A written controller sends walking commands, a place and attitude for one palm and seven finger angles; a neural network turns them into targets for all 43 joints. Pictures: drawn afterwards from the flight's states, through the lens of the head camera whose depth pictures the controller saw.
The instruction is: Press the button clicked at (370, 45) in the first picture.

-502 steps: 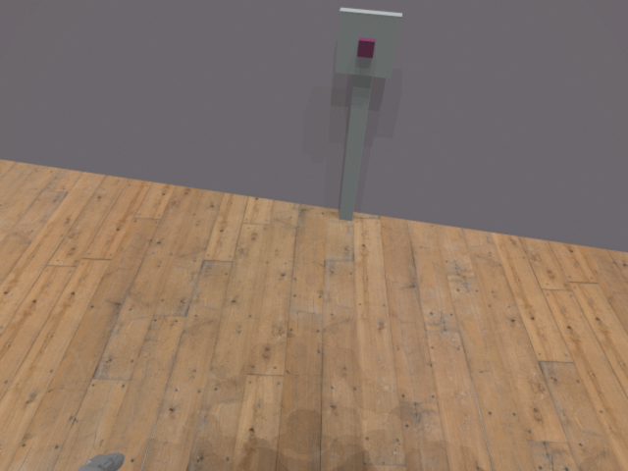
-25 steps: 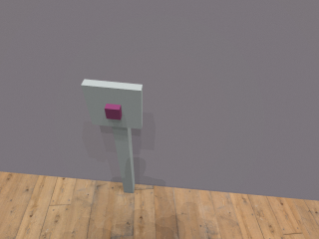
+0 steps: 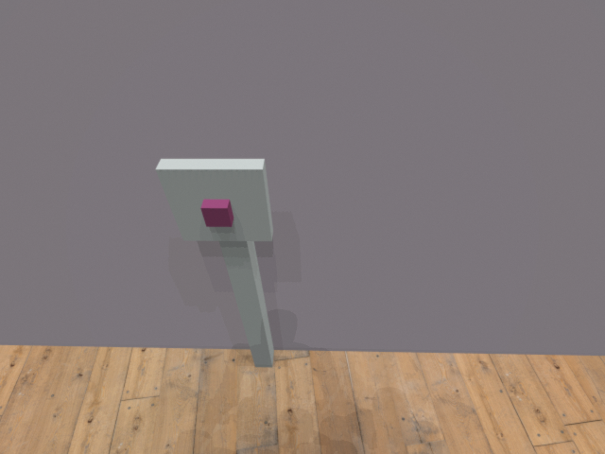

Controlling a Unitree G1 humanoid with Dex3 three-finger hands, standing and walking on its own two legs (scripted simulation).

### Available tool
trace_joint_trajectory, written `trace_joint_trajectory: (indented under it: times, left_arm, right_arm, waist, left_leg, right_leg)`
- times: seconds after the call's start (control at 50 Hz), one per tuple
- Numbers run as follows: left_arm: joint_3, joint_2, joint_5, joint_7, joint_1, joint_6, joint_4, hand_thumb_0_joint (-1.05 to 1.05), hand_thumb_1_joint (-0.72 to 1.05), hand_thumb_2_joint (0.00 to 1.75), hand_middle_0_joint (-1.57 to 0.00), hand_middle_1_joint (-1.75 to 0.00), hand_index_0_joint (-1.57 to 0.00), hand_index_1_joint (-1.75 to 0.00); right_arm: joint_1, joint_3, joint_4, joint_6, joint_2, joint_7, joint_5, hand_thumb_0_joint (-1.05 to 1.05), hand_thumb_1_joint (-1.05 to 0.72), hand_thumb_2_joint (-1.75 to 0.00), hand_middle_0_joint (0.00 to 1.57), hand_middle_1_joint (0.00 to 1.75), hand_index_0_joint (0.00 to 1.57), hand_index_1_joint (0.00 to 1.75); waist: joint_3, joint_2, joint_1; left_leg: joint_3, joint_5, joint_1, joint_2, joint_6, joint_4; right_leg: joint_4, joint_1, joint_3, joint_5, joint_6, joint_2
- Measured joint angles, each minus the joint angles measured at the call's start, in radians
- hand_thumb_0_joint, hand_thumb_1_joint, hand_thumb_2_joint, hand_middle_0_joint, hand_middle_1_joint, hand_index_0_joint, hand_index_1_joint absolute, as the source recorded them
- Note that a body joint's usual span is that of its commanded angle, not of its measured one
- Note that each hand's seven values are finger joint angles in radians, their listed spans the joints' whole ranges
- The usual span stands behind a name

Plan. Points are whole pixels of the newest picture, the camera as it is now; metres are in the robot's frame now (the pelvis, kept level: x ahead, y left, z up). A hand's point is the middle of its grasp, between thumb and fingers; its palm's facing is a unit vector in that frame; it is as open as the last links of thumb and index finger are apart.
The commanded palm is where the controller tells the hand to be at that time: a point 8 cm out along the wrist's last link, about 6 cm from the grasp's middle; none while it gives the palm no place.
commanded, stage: come to a stop and stand still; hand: left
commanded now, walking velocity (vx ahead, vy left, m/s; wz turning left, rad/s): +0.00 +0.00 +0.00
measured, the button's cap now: (218, 211) +0.51 +0.18 +0.02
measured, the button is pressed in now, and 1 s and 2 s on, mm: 0 0 0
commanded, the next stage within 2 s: look again from close up in 0.96 s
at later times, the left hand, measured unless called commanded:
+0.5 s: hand out of the picture +0.01 +0.14 -0.17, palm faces -0.02 -0.99 -0.17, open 7.3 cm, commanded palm none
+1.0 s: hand out of the picture +0.04 +0.13 -0.17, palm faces +0.00 -0.98 -0.19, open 7.3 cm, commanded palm none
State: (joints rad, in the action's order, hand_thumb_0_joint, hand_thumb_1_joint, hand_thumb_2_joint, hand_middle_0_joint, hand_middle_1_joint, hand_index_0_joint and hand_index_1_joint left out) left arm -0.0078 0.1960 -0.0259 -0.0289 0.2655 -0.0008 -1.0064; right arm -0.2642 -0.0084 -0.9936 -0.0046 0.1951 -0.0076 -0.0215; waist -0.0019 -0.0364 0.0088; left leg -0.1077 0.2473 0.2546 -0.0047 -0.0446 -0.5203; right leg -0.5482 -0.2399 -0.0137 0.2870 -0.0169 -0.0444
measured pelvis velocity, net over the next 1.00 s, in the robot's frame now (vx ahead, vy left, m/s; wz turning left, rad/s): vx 0.04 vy -0.04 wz -0.01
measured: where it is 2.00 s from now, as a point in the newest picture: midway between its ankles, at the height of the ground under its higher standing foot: outside the picture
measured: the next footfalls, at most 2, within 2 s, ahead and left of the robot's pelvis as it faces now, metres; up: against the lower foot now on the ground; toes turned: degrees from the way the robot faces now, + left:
none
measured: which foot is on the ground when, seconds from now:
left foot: down 0.00-1.00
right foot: down 0.00-1.00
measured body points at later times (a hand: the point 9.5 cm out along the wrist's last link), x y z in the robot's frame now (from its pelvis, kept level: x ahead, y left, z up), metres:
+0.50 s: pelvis +0.02 -0.03 +0.01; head +0.03 -0.03 +0.46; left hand +0.01 +0.19 -0.15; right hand +0.01 -0.25 -0.16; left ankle +0.02 +0.09 -0.73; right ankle +0.01 -0.13 -0.73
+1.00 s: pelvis +0.04 -0.04 +0.01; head +0.05 -0.04 +0.46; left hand +0.04 +0.18 -0.15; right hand +0.04 -0.26 -0.16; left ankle +0.02 +0.09 -0.73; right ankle +0.01 -0.13 -0.73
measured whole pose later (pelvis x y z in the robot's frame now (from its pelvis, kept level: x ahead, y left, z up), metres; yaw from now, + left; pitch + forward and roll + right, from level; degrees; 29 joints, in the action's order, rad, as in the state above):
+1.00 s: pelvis +0.04 -0.04 +0.01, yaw +0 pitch +0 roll +1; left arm -0.01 0.15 -0.02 -0.03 0.28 0.02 -1.11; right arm -0.26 0.01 -1.14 0.02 0.15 -0.03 -0.01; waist -0.03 0.01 0.00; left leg -0.09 0.25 0.18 0.04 0.02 -0.44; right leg -0.47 -0.16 -0.03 0.30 0.03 0.01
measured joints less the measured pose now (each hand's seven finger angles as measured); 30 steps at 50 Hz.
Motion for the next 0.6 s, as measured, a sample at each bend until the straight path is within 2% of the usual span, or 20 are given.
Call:
trace_joint_trajectory:
  times: [0.2, 0.6]
  left_arm:
    - [-0.016, -0.022, 0.005, 0.008, 0.021, 0.007, -0.034, 0.0, 0.91, 0.9, -0.2, -0.3, -0.2, -0.3]
    - [-0.012, -0.051, 0.008, 0.005, 0.026, 0.017, -0.108, 0.0, 0.92, 0.9, -0.2, -0.3, -0.2, -0.3]
  right_arm:
    - [-0.009, 0.016, -0.045, 0.009, -0.004, 0.003, 0.004, 0.0, -0.92, -0.9, 0.2, 0.3, 0.2, 0.3]
    - [-0.008, 0.02, -0.135, 0.019, -0.05, -0.014, 0.01, 0.0, -0.91, -0.9, 0.2, 0.3, 0.2, 0.3]
  waist:
    - [-0.013, 0.012, -0.002]
    - [-0.033, 0.046, -0.008]
  left_leg:
    - [-0.006, -0.033, -0.022, 0.005, 0.014, 0.062]
    - [0.009, -0.01, -0.05, 0.038, 0.048, 0.069]
  right_leg:
    - [0.036, 0.006, 0.006, -0.02, 0.006, 0.008]
    - [0.064, 0.045, -0.008, -0.005, 0.036, 0.043]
